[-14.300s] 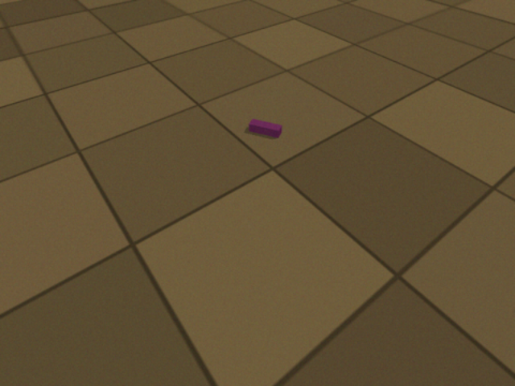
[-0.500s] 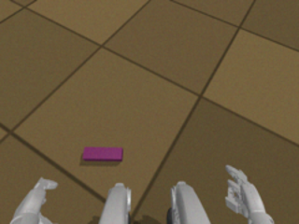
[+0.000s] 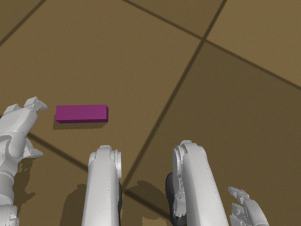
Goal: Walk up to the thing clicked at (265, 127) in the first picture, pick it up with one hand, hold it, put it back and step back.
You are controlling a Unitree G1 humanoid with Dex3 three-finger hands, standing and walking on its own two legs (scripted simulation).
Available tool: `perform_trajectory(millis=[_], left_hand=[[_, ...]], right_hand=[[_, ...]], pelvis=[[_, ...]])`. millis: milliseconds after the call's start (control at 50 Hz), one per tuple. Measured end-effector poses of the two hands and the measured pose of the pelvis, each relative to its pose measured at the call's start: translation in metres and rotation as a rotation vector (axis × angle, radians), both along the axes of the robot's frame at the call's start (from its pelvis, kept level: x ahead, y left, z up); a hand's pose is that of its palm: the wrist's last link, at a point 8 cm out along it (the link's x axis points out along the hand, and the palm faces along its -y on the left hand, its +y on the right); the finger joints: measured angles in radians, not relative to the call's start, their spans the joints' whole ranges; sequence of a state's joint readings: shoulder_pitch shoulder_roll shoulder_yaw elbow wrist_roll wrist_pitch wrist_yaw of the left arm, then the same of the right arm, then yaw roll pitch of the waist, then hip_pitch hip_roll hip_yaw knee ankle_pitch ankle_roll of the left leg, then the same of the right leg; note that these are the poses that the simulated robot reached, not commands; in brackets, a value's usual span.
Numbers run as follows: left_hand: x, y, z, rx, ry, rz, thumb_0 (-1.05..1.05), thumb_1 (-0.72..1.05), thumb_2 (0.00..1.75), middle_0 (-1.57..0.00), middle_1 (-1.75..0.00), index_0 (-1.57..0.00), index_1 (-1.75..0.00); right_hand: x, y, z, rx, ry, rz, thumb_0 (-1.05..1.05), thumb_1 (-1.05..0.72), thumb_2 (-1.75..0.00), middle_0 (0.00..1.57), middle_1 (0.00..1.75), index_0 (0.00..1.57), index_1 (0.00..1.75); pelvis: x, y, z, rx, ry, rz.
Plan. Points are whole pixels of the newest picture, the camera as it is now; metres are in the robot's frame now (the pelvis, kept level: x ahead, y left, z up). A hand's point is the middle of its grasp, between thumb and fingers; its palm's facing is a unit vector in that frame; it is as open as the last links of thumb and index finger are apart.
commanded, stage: rise first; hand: left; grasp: from above
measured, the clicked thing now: (83, 114) +0.49 +0.26 -0.39
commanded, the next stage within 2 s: approach in 1.10 s
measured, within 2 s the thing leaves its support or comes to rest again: neither
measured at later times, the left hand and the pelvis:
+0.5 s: hand (46, 122) +0.42 +0.33 -0.22, palm faces -0.46 -0.08 -0.88, open 14.2 cm; pelvis +0.00 +0.01 -0.06, yaw -2 degrees
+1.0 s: hand (53, 117) +0.44 +0.33 -0.25, palm faces -0.45 -0.05 -0.89, open 14.2 cm; pelvis +0.01 +0.01 -0.09, yaw -3 degrees
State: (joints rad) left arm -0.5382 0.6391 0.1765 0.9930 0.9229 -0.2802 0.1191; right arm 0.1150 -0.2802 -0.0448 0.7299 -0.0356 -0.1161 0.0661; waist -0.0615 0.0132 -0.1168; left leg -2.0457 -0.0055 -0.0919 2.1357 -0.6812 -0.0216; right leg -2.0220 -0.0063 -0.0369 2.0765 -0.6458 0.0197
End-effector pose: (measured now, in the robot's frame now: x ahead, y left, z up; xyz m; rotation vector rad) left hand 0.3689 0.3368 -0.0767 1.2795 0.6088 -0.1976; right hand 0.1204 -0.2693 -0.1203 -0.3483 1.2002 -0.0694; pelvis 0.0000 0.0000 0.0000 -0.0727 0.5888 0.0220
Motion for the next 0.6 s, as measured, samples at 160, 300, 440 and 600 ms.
perform_trajectory(millis=[160, 300, 440, 600], left_hand=[[0.019, -0.001, -0.032, 0.037, -0.022, -0.118, -0.01, -0.55, 1.06, -0.07, -1.00, -0.06, -1.02], [0.035, 0.000, -0.057, 0.082, -0.051, -0.174, -0.01, -0.55, 1.06, -0.07, -0.97, -0.05, -0.98], [0.048, -0.002, -0.076, 0.119, -0.055, -0.216, -0.01, -0.54, 1.04, -0.07, -0.95, -0.06, -0.97], [0.062, -0.005, -0.090, 0.147, -0.054, -0.246, 0.00, -0.52, 1.01, -0.09, -0.94, -0.08, -0.96]], right_hand=[[-0.041, -0.003, -0.014, -0.042, 0.108, -0.030, 0.01, -0.89, -0.90, 0.20, 0.30, 0.20, 0.30], [-0.054, -0.003, -0.023, -0.073, 0.167, -0.029, 0.01, -0.89, -0.90, 0.20, 0.30, 0.20, 0.30], [-0.052, -0.001, -0.036, -0.080, 0.192, -0.016, 0.00, -0.90, -0.90, 0.20, 0.30, 0.20, 0.30], [-0.047, 0.002, -0.050, -0.070, 0.212, 0.001, 0.00, -0.90, -0.90, 0.20, 0.30, 0.20, 0.30]], pelvis=[[-0.006, 0.006, -0.027, -0.026, -0.012, -0.005], [-0.006, 0.010, -0.046, -0.044, -0.015, -0.004], [-0.004, 0.012, -0.060, -0.051, -0.013, -0.003], [0.000, 0.010, -0.071, -0.050, -0.007, -0.007]])
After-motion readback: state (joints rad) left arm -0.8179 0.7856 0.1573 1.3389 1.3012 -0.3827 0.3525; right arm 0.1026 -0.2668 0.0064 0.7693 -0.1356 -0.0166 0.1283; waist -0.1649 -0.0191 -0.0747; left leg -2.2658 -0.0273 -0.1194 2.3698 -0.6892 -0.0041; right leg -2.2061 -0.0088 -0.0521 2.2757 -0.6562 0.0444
